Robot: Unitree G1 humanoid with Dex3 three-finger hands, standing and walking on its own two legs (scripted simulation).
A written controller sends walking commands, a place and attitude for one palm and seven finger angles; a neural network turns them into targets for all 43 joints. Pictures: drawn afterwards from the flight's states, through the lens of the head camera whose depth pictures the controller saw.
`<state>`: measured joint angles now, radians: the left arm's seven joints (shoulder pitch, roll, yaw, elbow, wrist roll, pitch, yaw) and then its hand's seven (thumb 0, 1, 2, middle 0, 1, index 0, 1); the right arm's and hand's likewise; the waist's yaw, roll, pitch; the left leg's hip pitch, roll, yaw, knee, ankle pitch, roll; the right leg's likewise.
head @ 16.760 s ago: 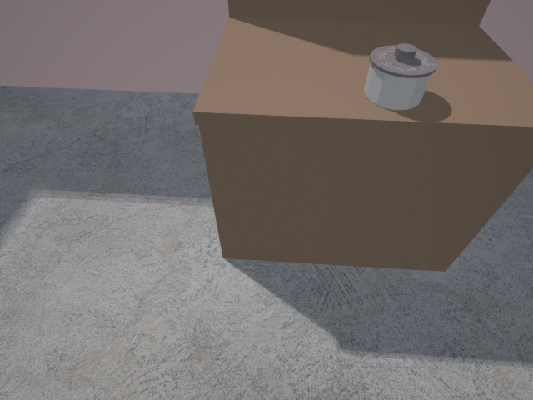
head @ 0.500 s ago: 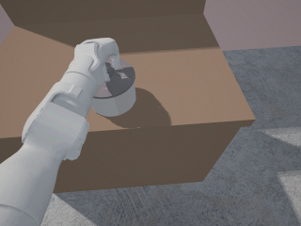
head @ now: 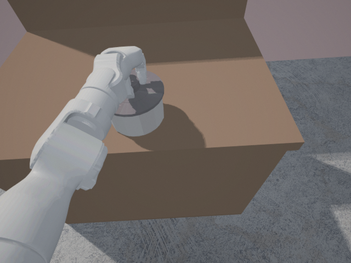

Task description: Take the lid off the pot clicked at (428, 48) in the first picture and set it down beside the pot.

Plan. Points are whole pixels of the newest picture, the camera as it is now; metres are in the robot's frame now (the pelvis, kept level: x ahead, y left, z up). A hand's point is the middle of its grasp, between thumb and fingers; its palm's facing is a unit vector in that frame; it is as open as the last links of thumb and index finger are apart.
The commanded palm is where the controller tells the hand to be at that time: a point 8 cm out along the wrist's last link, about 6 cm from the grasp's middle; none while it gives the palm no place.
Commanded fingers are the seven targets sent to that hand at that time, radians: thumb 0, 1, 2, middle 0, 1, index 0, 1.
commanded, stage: close the fingers and squeeze the knob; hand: left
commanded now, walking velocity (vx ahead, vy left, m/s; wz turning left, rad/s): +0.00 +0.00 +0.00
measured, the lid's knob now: (129, 84) +0.52 +0.08 +0.12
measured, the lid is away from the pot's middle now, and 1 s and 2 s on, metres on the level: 0.00 0.00 0.00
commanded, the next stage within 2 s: lift the lid straight up in 0.44 s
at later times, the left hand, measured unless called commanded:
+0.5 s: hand (128, 83) +0.49 +0.08 +0.15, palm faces -0.40 -0.01 -0.92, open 7.5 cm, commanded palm +0.50 +0.09 +0.20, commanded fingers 0.00 0.68 0.84 -0.79 -1.07 -0.86 -1.12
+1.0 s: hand (123, 73) +0.49 +0.08 +0.17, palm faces -0.37 -0.03 -0.93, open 7.5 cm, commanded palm +0.49 +0.09 +0.24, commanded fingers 0.00 0.69 0.85 -0.80 -1.08 -0.87 -1.12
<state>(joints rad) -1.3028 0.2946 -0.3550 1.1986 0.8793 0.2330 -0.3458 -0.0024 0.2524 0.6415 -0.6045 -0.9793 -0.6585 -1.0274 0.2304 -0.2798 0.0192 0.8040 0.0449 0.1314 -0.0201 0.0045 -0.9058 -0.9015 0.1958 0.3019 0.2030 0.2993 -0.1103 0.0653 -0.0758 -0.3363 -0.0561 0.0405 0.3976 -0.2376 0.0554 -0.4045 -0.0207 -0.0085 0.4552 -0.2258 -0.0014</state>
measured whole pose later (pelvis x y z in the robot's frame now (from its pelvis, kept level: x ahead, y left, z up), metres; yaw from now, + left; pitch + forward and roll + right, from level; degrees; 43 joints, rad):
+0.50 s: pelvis +0.00 +0.00 +0.00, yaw +0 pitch +10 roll +1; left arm -1.30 0.30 -0.35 1.21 0.88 0.23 -0.35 0.01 0.25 0.65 -0.60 -0.98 -0.67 -1.03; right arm 0.24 -0.29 0.02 0.81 0.04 0.13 -0.03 0.00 -0.91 -0.90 0.20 0.30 0.20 0.30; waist -0.12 0.06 -0.08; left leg -0.34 -0.05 0.04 0.40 -0.24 0.05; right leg -0.41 -0.02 -0.01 0.46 -0.23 -0.01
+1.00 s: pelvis +0.00 +0.00 +0.00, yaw +0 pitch +9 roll +1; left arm -1.36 0.31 -0.32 1.24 0.88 0.25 -0.37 0.02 0.25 0.64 -0.60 -0.98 -0.68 -1.02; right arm 0.23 -0.28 0.03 0.81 0.05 0.10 -0.03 0.01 -0.91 -0.90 0.20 0.30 0.20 0.30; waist -0.11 0.06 -0.07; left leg -0.31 -0.06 0.04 0.38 -0.23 0.06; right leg -0.38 -0.02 -0.01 0.44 -0.22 0.00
